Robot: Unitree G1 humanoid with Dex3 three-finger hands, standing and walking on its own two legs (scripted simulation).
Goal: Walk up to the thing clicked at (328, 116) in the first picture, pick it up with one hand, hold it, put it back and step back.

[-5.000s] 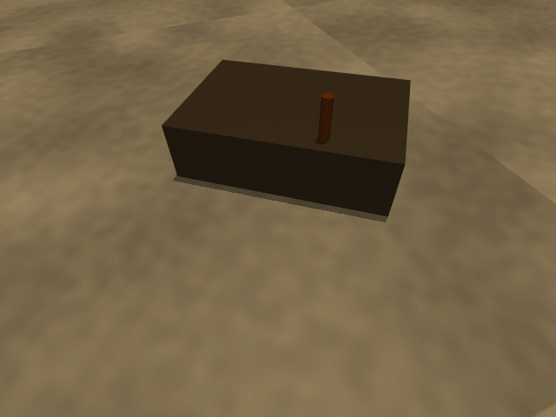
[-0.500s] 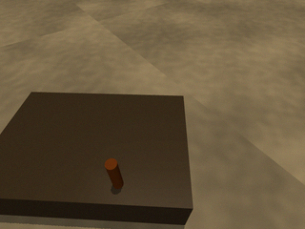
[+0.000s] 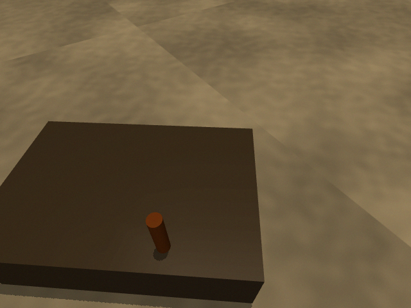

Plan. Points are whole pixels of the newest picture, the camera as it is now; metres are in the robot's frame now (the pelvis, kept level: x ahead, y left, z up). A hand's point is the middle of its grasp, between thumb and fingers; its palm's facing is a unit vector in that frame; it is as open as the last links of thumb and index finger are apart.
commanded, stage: walk up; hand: left
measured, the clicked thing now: (159, 234) +0.43 +0.19 -0.35
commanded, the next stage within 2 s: stand in 0.04 s
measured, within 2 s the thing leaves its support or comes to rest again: neither
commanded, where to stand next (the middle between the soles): +0.03 -0.01 m, yaw +0 degrees
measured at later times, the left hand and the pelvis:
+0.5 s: hand out of the picture +0.08 +0.25 -0.16, palm faces -0.03 -0.94 -0.33, open 7.4 cm; pelvis +0.01 +0.00 +0.00, yaw +0 degrees
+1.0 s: hand out of the picture +0.09 +0.24 -0.16, palm faces -0.03 -0.94 -0.34, open 7.4 cm; pelvis +0.01 -0.01 +0.00, yaw +0 degrees
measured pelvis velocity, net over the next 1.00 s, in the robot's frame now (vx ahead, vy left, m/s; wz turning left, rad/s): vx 0.01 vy -0.01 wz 0.00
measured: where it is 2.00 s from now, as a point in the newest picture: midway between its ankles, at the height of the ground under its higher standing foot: outside the picture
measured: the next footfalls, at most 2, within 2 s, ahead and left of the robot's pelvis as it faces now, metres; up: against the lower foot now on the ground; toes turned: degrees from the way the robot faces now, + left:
none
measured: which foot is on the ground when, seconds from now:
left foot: down 0.00-1.00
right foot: down 0.00-1.00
